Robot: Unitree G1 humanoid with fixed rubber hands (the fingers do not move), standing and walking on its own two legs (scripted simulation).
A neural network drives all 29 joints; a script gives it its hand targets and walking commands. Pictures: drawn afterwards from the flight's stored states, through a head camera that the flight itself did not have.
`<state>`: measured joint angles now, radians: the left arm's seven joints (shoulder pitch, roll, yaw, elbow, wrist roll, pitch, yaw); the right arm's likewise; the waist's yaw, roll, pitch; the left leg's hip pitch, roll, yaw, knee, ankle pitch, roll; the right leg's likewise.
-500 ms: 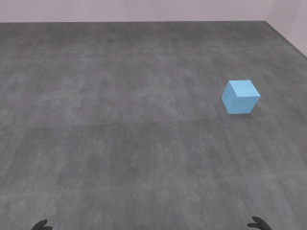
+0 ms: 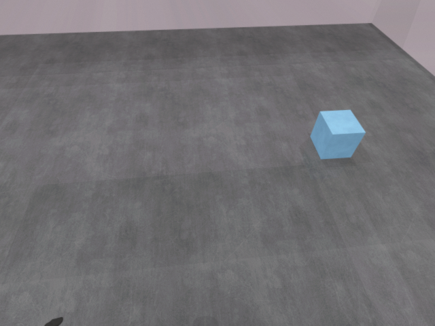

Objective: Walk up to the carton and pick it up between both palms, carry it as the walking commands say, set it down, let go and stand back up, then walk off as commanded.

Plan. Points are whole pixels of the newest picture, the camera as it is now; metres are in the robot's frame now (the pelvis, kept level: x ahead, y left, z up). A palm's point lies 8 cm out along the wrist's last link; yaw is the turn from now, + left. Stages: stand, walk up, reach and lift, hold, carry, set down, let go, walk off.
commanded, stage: walk up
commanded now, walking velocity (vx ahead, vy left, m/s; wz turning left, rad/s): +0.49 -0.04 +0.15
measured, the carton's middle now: (335, 134) +1.24 -0.81 -0.67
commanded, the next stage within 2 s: none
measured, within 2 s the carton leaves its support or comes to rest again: neither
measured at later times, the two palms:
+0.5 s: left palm out of the picture +0.16 +0.30 -0.16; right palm (316, 223) +0.35 -0.26 -0.11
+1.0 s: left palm (117, 188) +0.48 +0.26 -0.11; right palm (326, 185) +0.48 -0.33 -0.13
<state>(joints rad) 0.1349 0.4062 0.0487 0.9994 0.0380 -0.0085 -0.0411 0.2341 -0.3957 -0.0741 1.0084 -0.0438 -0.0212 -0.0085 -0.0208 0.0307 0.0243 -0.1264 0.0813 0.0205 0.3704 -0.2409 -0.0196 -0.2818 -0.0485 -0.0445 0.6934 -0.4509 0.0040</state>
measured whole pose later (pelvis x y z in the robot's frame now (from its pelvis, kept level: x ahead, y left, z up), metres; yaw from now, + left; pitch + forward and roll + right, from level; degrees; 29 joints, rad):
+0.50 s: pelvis +0.19 +0.02 -0.02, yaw +3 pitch -1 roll +0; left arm 0.30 0.31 0.06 1.04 0.05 -0.05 -0.01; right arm 0.08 -0.31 -0.09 0.91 -0.04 -0.06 0.02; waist 0.05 -0.05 0.09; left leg -0.38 0.06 0.17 0.62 -0.23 0.05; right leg -0.31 -0.11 -0.03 1.13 -0.46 -0.02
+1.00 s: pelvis +0.41 -0.05 -0.01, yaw +7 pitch -2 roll +1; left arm 0.13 0.31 0.09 0.95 0.04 -0.04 -0.02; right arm 0.25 -0.31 -0.09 0.96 -0.03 -0.05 0.00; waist -0.02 0.02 0.12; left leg -0.39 0.09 0.03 1.12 -0.44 0.02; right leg -0.26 -0.04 -0.15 0.49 -0.20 -0.03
